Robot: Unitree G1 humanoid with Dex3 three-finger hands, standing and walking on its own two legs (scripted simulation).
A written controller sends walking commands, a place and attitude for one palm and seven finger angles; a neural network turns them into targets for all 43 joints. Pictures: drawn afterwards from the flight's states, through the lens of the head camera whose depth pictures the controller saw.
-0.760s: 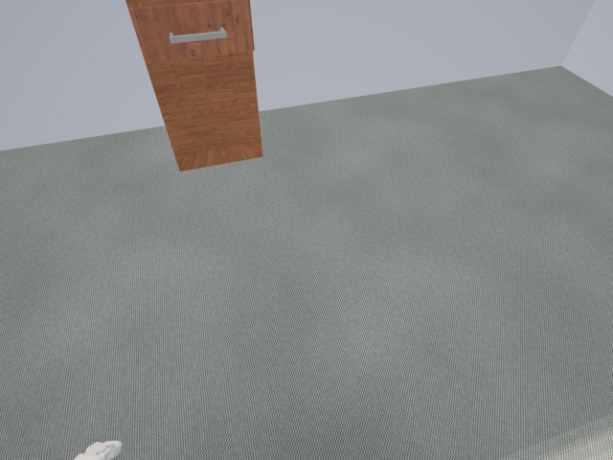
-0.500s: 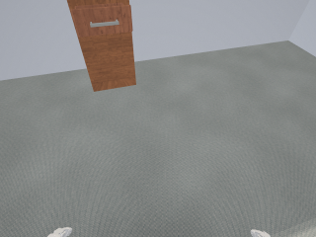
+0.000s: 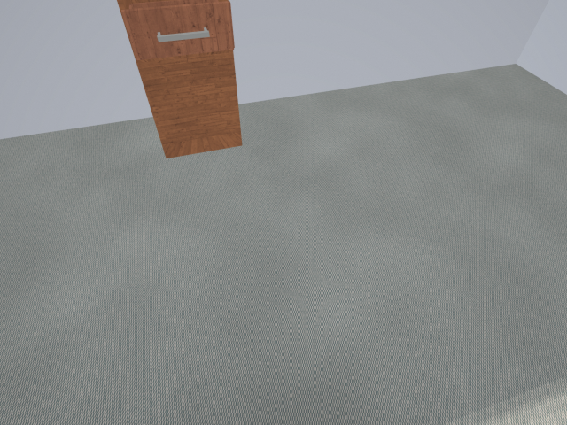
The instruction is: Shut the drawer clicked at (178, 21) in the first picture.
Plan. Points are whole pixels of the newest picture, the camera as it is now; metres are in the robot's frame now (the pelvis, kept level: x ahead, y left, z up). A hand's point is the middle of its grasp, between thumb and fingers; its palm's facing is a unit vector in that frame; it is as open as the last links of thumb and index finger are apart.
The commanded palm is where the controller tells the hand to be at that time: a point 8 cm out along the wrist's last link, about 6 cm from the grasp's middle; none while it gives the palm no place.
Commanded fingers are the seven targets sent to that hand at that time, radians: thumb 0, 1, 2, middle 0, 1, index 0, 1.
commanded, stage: stand and wait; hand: left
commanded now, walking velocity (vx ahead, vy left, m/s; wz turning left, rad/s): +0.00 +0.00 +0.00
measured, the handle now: (183, 34) +1.39 +0.46 -0.04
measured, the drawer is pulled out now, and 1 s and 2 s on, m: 0.20 0.20 0.20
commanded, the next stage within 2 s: look at it before walking up in 0.06 s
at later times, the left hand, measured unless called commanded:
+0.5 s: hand out of the picture +0.07 +0.24 -0.15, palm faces -0.03 -0.94 -0.33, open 7.4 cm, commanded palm none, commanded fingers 0.00 0.90 0.90 -0.20 -0.30 -0.20 -0.30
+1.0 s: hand out of the picture +0.04 +0.22 -0.18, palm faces +0.00 -0.97 -0.25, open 7.4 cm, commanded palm none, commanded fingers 0.00 0.90 0.90 -0.20 -0.30 -0.20 -0.30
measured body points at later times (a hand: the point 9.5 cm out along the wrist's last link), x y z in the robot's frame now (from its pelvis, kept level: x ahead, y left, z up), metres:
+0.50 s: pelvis -0.01 +0.00 +0.00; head +0.00 +0.00 +0.45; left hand +0.07 +0.29 -0.13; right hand +0.07 -0.30 -0.13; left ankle +0.00 +0.12 -0.74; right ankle +0.00 -0.12 -0.74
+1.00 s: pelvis +0.02 +0.00 -0.01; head +0.01 +0.01 +0.44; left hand +0.04 +0.27 -0.16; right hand +0.05 -0.26 -0.15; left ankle +0.00 +0.12 -0.74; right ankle +0.00 -0.12 -0.74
